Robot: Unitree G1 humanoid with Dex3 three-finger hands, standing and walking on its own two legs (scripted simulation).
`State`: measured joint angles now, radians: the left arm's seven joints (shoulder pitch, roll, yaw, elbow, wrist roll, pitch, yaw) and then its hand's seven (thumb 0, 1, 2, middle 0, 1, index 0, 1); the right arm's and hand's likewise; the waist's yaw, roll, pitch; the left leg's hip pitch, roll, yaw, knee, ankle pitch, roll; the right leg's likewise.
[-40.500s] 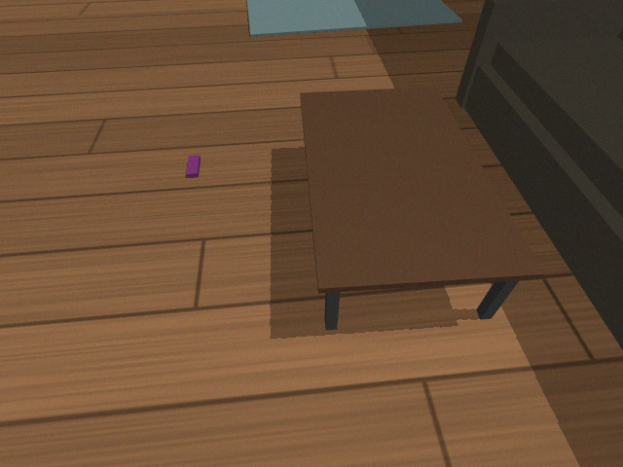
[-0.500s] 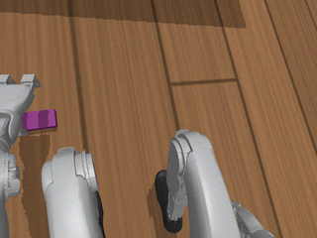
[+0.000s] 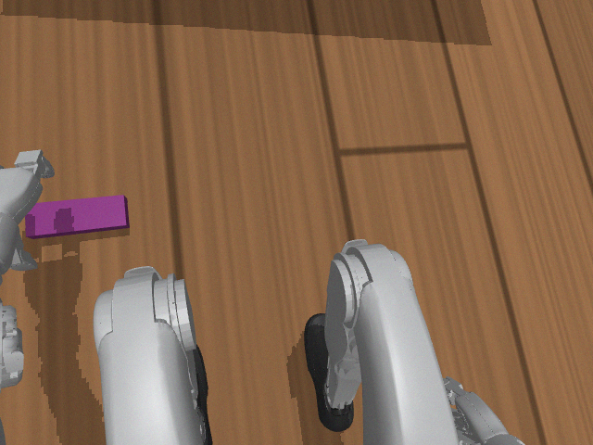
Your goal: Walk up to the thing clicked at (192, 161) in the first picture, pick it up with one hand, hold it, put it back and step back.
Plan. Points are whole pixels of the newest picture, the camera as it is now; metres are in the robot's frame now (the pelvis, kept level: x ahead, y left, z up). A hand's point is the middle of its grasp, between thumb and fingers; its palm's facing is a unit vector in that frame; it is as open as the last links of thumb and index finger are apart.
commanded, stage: rest palm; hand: left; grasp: from above
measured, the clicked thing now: (79, 216) +0.43 +0.32 -0.30
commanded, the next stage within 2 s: close in 1.54 s
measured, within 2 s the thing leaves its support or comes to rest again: neither
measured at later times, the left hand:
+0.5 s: hand (73, 215) +0.42 +0.30 -0.23, palm faces -0.41 -0.05 -0.91, open 14.3 cm
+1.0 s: hand (85, 227) +0.41 +0.29 -0.26, palm faces -0.42 -0.09 -0.90, open 14.3 cm
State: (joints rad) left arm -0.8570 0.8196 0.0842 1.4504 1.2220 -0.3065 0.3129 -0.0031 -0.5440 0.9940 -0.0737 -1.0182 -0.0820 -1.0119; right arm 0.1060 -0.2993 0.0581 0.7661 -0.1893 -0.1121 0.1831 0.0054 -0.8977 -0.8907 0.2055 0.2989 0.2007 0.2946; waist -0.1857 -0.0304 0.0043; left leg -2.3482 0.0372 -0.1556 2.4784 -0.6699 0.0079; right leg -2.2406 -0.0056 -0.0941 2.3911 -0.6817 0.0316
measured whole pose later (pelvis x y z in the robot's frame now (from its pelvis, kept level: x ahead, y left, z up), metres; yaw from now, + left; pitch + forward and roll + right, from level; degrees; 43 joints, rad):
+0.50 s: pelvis +0.00 +0.00 -0.02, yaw -2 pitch +28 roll -10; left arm -0.90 0.81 0.13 1.69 1.35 -0.21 0.71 0.00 -0.53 0.99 -0.07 -0.97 -0.06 -0.98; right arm 0.02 -0.29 0.14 0.81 -0.29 -0.19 0.27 0.00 -0.89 -0.89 0.20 0.30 0.20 0.29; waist -0.29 -0.09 0.04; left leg -2.39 0.05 -0.19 2.56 -0.69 0.02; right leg -2.27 0.02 -0.11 2.45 -0.68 0.05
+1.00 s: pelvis +0.01 +0.00 -0.02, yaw -5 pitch +25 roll -12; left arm -0.80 0.89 0.13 1.63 1.40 -0.39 0.74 0.00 -0.51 0.96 -0.06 -0.98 -0.06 -0.98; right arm 0.02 -0.31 0.21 0.81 -0.36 -0.17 0.26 0.00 -0.89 -0.90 0.21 0.30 0.20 0.29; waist -0.28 -0.14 0.09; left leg -2.33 0.06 -0.25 2.60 -0.74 0.00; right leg -2.21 0.04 -0.16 2.45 -0.69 0.04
